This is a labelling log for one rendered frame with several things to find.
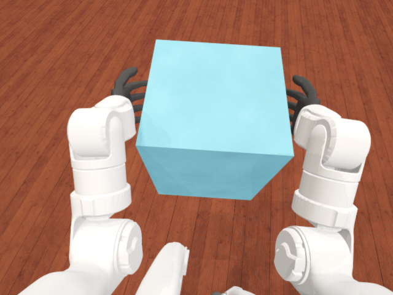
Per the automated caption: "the carton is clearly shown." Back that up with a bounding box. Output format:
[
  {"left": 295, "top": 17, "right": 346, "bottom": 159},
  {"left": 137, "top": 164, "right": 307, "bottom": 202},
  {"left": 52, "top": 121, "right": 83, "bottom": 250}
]
[{"left": 136, "top": 39, "right": 294, "bottom": 200}]

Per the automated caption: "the right robot upper arm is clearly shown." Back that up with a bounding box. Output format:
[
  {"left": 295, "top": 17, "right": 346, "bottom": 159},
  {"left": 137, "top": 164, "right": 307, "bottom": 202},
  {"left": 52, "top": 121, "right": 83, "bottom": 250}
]
[{"left": 274, "top": 226, "right": 393, "bottom": 295}]

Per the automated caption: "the robot right forearm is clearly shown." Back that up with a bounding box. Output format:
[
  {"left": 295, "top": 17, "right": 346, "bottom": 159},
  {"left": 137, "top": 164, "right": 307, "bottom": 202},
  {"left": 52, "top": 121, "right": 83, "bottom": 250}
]
[{"left": 291, "top": 104, "right": 371, "bottom": 268}]

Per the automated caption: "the right robot shin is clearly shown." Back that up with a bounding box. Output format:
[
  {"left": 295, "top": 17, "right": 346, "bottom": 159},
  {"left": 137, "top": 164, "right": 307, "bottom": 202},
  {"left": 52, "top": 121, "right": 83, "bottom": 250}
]
[{"left": 227, "top": 286, "right": 242, "bottom": 292}]

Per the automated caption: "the left robot hand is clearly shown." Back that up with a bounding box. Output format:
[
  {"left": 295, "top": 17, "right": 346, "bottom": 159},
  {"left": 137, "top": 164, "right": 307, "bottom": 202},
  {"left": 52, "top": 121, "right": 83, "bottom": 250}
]
[{"left": 111, "top": 67, "right": 148, "bottom": 124}]

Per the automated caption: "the left robot upper arm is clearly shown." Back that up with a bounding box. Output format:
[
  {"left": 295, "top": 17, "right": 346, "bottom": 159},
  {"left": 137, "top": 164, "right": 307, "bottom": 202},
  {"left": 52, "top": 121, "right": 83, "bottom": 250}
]
[{"left": 18, "top": 219, "right": 143, "bottom": 295}]

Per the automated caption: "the robot left forearm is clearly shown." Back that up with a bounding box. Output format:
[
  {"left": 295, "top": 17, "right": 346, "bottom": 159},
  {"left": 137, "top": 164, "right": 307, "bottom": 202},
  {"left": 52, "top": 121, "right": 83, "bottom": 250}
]
[{"left": 67, "top": 95, "right": 136, "bottom": 262}]

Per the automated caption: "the robot left thigh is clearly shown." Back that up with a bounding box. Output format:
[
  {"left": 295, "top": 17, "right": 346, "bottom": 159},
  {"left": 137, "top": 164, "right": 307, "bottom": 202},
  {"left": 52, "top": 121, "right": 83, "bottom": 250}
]
[{"left": 135, "top": 243, "right": 190, "bottom": 295}]

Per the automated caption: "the right robot hand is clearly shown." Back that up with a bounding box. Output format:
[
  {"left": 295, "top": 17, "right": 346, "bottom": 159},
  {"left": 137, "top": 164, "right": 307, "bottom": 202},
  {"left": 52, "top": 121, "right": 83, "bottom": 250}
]
[{"left": 286, "top": 75, "right": 321, "bottom": 136}]

